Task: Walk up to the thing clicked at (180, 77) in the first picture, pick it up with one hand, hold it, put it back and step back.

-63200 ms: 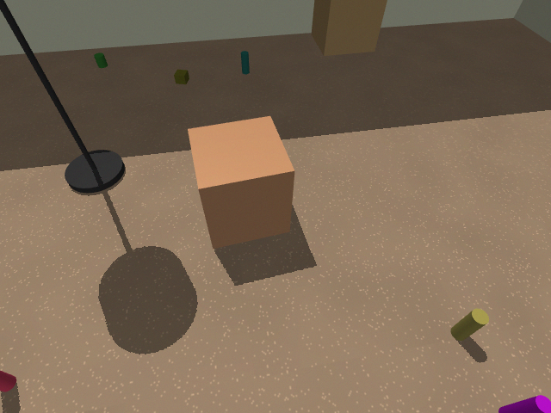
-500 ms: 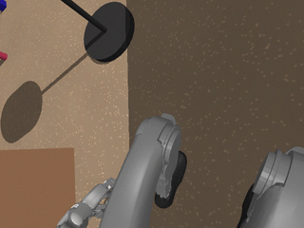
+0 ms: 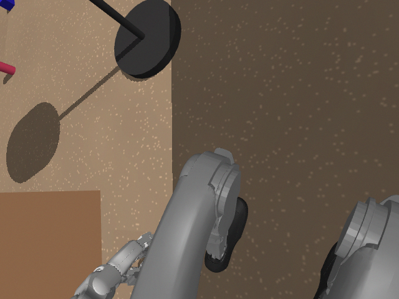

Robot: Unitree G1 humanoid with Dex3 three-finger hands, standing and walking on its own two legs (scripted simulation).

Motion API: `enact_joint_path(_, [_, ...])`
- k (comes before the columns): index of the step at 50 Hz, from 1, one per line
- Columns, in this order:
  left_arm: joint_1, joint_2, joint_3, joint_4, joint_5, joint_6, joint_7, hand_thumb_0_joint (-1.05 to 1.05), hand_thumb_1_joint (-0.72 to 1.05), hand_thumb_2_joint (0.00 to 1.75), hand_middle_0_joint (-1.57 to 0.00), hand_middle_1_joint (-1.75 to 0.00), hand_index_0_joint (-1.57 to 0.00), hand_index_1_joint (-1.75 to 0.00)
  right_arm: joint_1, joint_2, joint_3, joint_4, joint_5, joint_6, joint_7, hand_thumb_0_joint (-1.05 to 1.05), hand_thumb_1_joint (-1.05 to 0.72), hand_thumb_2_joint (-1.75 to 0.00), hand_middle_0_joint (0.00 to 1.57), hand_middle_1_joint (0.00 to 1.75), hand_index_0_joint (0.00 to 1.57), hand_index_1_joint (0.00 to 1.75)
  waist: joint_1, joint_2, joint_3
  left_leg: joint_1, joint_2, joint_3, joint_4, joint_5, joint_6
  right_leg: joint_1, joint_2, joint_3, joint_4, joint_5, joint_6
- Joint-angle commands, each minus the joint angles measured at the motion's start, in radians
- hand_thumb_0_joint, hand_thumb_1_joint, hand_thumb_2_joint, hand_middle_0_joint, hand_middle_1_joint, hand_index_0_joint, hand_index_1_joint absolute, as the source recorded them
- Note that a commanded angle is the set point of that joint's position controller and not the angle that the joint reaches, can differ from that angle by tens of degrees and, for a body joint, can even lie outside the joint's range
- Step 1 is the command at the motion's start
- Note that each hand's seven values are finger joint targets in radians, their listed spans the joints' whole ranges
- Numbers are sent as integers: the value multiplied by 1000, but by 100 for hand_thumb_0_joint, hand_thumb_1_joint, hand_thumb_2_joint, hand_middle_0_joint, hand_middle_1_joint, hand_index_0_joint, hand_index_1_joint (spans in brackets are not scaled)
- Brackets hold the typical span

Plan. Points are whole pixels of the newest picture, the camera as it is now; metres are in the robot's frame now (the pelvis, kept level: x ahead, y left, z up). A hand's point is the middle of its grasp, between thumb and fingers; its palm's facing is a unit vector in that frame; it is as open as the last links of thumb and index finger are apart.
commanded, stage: rest palm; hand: right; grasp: from above
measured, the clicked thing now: out of the picture +0.44 -0.38 -0.27
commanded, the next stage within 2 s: close in 0.20 s
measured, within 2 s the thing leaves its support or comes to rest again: neither
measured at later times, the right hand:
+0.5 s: hand out of the picture +0.42 -0.37 -0.23, palm faces -0.47 +0.12 -0.88, open 13.5 cm
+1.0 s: hand out of the picture +0.42 -0.37 -0.23, palm faces -0.47 +0.13 -0.87, open 10.9 cm
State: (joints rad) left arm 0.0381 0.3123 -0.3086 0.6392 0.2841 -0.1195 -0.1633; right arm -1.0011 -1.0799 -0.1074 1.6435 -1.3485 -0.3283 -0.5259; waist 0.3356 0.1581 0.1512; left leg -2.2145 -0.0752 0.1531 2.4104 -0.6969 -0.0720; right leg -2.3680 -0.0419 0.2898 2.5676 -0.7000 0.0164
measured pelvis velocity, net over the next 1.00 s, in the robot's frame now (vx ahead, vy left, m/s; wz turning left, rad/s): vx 0.00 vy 0.00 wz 0.01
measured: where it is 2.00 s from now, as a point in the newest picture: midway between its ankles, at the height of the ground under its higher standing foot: (271, 270)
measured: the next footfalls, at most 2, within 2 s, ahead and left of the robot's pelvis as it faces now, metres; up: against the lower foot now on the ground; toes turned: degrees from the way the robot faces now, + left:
none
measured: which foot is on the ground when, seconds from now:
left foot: down 0.00-1.00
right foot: down 0.00-1.00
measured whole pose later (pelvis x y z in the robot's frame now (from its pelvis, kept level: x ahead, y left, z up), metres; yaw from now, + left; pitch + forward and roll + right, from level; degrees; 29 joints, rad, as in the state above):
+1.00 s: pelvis +0.00 +0.00 +0.00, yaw +1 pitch +26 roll +15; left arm 0.04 0.32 -0.33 0.63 0.28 -0.10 -0.15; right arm -1.00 -1.10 -0.10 1.61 -1.34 -0.36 -0.49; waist 0.33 0.16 0.16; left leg -2.20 -0.08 0.16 2.40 -0.69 -0.07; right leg -2.36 -0.04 0.30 2.56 -0.70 0.01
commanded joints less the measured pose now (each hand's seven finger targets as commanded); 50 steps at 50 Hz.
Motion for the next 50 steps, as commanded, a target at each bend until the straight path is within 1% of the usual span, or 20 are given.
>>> enact_joint_path(1, [162, 327, 98, -5, -8, -3, 11, 0, 90, 90, -20, -30, -20, -30, -214, -256, -17, -104, 27, -2, -21, 0, 55, -101, 9, 94, 6, 97, 32, -535, -650, 316, -36, 108, -203, 291, 82, 525, -26, -127, -242, 230, -26])
enact_joint_path(5, [158, 332, 94, 2, -9, 3, 15, 0, 90, 90, -20, -30, -20, -30, -194, -276, -33, -77, 42, -12, -14, 0, 53, -103, 10, 94, 7, 98, 27, -517, -642, 313, -38, 120, -207, 278, 82, 515, -26, -121, -249, 221, -26])
enact_joint_path(6, [168, 322, 91, 8, -10, 5, 12, 0, 90, 90, -20, -30, -20, -30, -241, -246, 3, -143, 38, -21, -6, 0, 51, -102, 11, 94, 8, 97, 27, -537, -633, 306, -38, 116, -204, 279, 82, 512, -24, -125, -250, 219, -25])
enact_joint_path(7, [158, 326, 93, -4, -8, 6, 14, 0, 90, 90, -20, -30, -20, -30, -188, -273, -28, -90, 36, -18, -8, 0, 51, -104, 12, 95, 9, 98, 20, -520, -648, 335, -40, 108, -210, 286, 82, 521, -28, -127, -244, 226, -28])
enact_joint_path(10, [161, 315, 87, 8, -10, 7, 14, 0, 90, 90, -20, -30, -20, -30, -242, -249, -1, -142, 43, -33, -8, 0, 49, -101, 13, 93, 10, 96, 24, -538, -638, 319, -41, 105, -209, 275, 83, 517, -30, -125, -250, 214, -25])
enact_joint_path(11, [147, 328, 87, -5, -11, 9, 17, 0, 90, 90, -20, -30, -20, -30, -240, -288, -36, -152, 49, -40, -16, 0, 50, -102, 13, 93, 9, 96, 17, -532, -670, 332, -39, 116, -213, 277, 82, 532, -28, -121, -252, 221, -25])
enact_joint_path(12, [164, 319, 84, 11, -12, 12, 17, 0, 90, 90, -20, -30, -20, -30, -213, -264, -11, -119, 38, -37, -13, 0, 50, -102, 13, 93, 9, 96, 18, -533, -649, 320, -40, 114, -205, 269, 86, 533, -28, -121, -255, 220, -23])
enact_joint_path(15, [142, 329, 90, -7, -10, 13, 20, 0, 90, 90, -20, -30, -20, -30, -217, -270, -21, -119, 33, -43, -25, 0, 49, -104, 13, 94, 9, 97, 21, -531, -645, 306, -42, 122, -199, 266, 86, 525, -29, -117, -258, 217, -21])
enact_joint_path(21, [127, 330, 80, -5, -6, 14, 26, 0, 89, 90, -20, -30, -20, -30, -207, -278, -18, -73, 21, -38, -43, 0, 36, -92, 21, 84, 19, 86, 26, -519, -624, 300, -43, 114, -204, 255, 85, 502, -32, -119, -246, 195, -25])
enact_joint_path(24, [143, 329, 78, 19, 0, 14, 29, 0, 89, 90, -20, -30, -20, -30, -275, -299, -16, -156, 22, -41, -48, 0, 31, -86, 24, 81, 23, 82, 16, -566, -657, 305, -41, 117, -201, 264, 87, 529, -30, -120, -252, 205, -20])
enact_joint_path(27, [144, 325, 80, 18, -1, 12, 27, 0, 89, 90, -20, -30, -20, -30, -242, -261, 4, -100, 27, -28, -40, 0, 27, -82, 26, 80, 26, 80, 29, -550, -624, 291, -40, 117, -199, 257, 88, 509, -30, -120, -249, 195, -21])
enact_joint_path(28, [141, 337, 82, 3, 1, 8, 27, 0, 89, 90, -20, -30, -20, -30, -209, -280, -21, -55, 26, -19, -40, 0, 26, -82, 28, 80, 27, 80, 38, -516, -613, 288, -39, 125, -203, 254, 82, 501, -27, -118, -250, 187, -24])
enact_joint_path(31, [137, 330, 80, 0, -1, 9, 30, 0, 89, 90, -20, -30, -20, -30, -249, -280, 5, -105, 21, -22, -26, 0, 22, -77, 30, 76, 30, 76, 26, -543, -622, 288, -40, 117, -203, 254, 87, 509, -28, -119, -255, 191, -21])
enact_joint_path(32, [136, 333, 79, -1, 0, 11, 31, 0, 89, 90, -20, -30, -20, -30, -258, -302, -17, -142, 24, -23, -25, 0, 20, -75, 31, 76, 32, 75, 15, -564, -664, 316, -40, 119, -204, 267, 87, 540, -31, -117, -261, 212, -18])
enact_joint_path(34, [138, 324, 80, 5, 0, 11, 27, 0, 89, 90, -20, -30, -20, -30, -224, -255, 11, -92, 32, -15, -11, 0, 17, -73, 33, 75, 34, 74, 26, -539, -622, 296, -41, 115, -200, 258, 87, 509, -29, -120, -250, 198, -22])
enact_joint_path(37, [153, 330, 78, 1, -2, 15, 30, 0, 89, 90, -20, -30, -20, -30, -237, -280, 2, -134, 30, -18, -2, 0, 12, -71, 37, 73, 38, 71, 24, -547, -663, 330, -41, 111, -205, 295, 82, 537, -30, -120, -242, 240, -25])
enact_joint_path(41, [151, 335, 83, -2, -6, 16, 28, 0, 89, 90, -20, -30, -20, -30, -203, -269, -6, -97, 39, -20, 6, 0, 5, -69, 44, 68, 44, 67, 36, -527, -609, 296, -40, 124, -210, 268, 81, 519, -29, -115, -257, 216, -23])
enact_joint_path(43, [145, 336, 82, -7, -7, 21, 31, 0, 89, 90, -20, -30, -20, -30, -232, -312, -32, -150, 32, -32, 4, 0, 0, -65, 46, 68, 47, 66, 12, -574, -661, 305, -37, 129, -197, 273, 88, 557, -31, -108, -269, 234, -16])
enact_joint_path(44, [143, 327, 79, -10, -5, 21, 28, 0, 89, 90, -20, -30, -20, -30, -247, -281, -2, -177, 28, -35, 9, 0, 0, -65, 47, 67, 48, 65, 18, -592, -659, 300, -37, 125, -194, 280, 89, 569, -30, -111, -267, 245, -15])
enact_joint_path(50, [135, 334, 81, -12, -7, 26, 29, 0, 89, 90, -20, -30, -20, -30, -202, -300, -30, -123, 19, -45, -8, 0, -14, -60, 55, 64, 58, 61, 11, -564, -637, 289, -37, 131, -199, 256, 90, 544, -30, -109, -273, 213, -17])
